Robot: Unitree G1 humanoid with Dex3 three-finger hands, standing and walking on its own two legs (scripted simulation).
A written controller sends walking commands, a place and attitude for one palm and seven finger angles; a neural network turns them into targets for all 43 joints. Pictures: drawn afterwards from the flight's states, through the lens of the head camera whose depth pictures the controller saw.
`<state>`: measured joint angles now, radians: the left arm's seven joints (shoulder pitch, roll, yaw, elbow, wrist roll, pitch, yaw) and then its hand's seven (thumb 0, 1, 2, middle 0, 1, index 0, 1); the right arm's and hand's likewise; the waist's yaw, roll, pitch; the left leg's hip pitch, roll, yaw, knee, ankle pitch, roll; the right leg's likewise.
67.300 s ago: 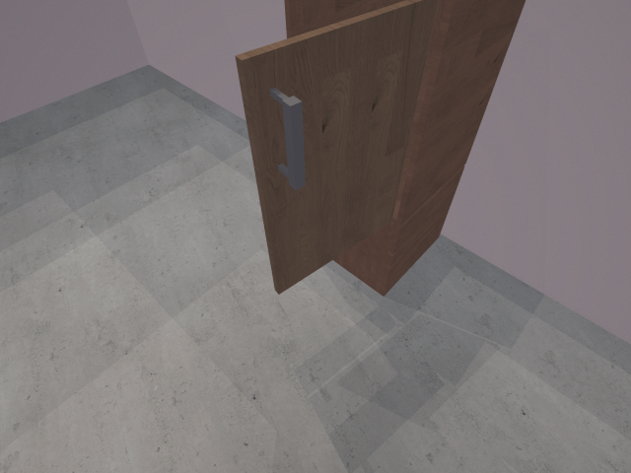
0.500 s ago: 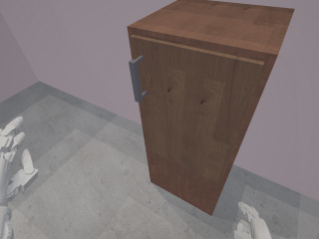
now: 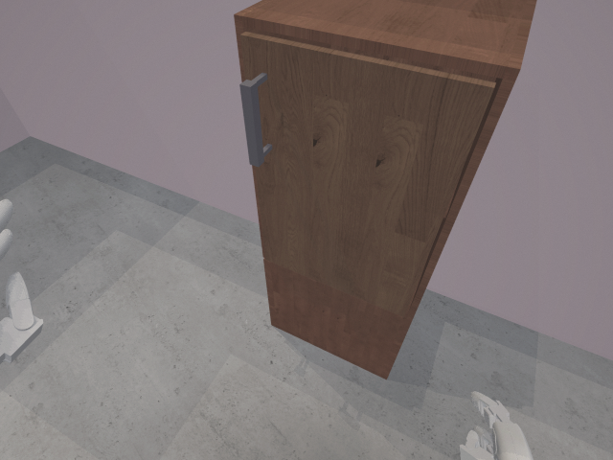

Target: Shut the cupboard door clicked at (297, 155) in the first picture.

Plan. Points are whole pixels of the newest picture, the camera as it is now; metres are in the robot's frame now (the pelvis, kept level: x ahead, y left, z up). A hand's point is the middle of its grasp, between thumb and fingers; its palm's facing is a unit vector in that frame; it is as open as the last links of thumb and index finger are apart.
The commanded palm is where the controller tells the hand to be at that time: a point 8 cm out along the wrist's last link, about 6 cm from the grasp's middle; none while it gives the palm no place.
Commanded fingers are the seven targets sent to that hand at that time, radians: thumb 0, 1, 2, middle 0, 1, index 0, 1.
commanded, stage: step back with the hand held close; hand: left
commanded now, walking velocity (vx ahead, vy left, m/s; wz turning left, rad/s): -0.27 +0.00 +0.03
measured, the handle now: (259, 121) +0.65 +0.13 +0.12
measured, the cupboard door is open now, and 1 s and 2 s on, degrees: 0 0 0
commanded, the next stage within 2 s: stop stepping back and stand still in 0.62 s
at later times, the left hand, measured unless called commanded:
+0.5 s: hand out of the picture +0.10 +0.29 +0.18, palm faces +0.50 -0.76 -0.41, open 7.5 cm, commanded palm +0.02 +0.32 +0.18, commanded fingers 0.00 0.90 0.90 -0.20 -0.30 -0.20 -0.30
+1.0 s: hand out of the picture +0.01 +0.30 +0.17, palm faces +0.37 -0.82 -0.43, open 7.5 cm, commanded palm -0.05 +0.34 +0.18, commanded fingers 0.00 0.90 0.90 -0.20 -0.30 -0.20 -0.30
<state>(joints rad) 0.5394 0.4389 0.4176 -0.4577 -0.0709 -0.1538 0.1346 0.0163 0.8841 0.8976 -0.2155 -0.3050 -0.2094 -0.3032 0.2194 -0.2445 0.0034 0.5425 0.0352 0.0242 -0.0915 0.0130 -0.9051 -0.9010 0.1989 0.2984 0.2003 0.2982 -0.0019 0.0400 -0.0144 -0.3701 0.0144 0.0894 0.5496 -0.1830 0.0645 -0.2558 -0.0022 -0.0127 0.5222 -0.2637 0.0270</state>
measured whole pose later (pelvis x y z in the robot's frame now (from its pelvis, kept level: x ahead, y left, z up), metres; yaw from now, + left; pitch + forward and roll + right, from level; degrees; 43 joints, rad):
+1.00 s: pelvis -0.20 +0.04 +0.01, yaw -2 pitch +0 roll -2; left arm 0.56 0.47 0.45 -0.51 -0.07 -0.17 0.14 0.02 0.88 0.90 -0.21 -0.30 -0.21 -0.30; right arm 0.24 -0.18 0.02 0.60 0.01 -0.09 -0.07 0.01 -0.90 -0.90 0.20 0.30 0.20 0.30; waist -0.04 -0.05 -0.03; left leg -0.33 0.01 0.07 0.48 -0.16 0.05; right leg -0.23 0.03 0.02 0.58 -0.38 0.02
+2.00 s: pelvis -0.20 +0.08 +0.01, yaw -2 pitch +0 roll -1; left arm 0.53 0.41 0.40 -0.46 -0.06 -0.17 0.15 0.02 0.88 0.90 -0.21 -0.30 -0.21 -0.30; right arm 0.21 -0.22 0.01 0.62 0.02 -0.05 -0.08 0.01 -0.90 -0.90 0.20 0.30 0.20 0.30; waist -0.01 -0.01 -0.02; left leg -0.29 0.05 0.10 0.51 -0.22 0.02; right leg -0.14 0.05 -0.03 0.44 -0.30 -0.03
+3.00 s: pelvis -0.22 +0.11 +0.01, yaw -1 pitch -2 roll +0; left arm 0.39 0.08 0.00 1.18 0.01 0.00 0.04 0.00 0.91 0.90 -0.20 -0.30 -0.19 -0.30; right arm 0.33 -0.11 0.00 1.15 -0.01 0.02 -0.03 0.00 -0.91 -0.90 0.20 0.30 0.20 0.30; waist -0.01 0.02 0.01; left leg -0.23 -0.03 0.11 0.39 -0.14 0.07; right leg -0.12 -0.02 -0.04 0.42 -0.27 0.01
